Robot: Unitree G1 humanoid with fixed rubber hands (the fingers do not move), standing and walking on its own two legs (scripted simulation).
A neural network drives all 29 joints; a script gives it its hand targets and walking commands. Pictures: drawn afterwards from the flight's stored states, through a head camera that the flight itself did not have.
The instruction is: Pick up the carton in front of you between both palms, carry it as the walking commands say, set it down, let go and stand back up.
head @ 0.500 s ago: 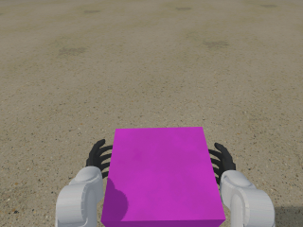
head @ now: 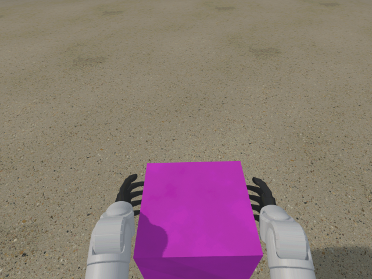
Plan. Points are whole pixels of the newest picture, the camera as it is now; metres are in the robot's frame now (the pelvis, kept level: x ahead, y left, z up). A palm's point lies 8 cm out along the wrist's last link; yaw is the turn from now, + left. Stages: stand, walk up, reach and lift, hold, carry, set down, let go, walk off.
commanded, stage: carry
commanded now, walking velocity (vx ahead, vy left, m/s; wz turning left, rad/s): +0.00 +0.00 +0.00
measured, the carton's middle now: (195, 230) +0.27 +0.00 -0.03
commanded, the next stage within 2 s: hold in 0.46 s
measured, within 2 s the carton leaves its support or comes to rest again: neither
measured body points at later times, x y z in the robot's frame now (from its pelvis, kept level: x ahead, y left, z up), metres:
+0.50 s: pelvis -0.01 +0.00 +0.00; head -0.02 -0.01 +0.45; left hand +0.29 +0.15 +0.04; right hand +0.29 -0.15 +0.03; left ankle -0.05 +0.11 -0.74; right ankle +0.01 -0.10 -0.74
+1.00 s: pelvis -0.08 +0.01 -0.01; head -0.09 -0.01 +0.44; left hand +0.27 +0.16 +0.04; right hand +0.27 -0.14 +0.03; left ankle -0.06 +0.12 -0.74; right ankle +0.01 -0.10 -0.74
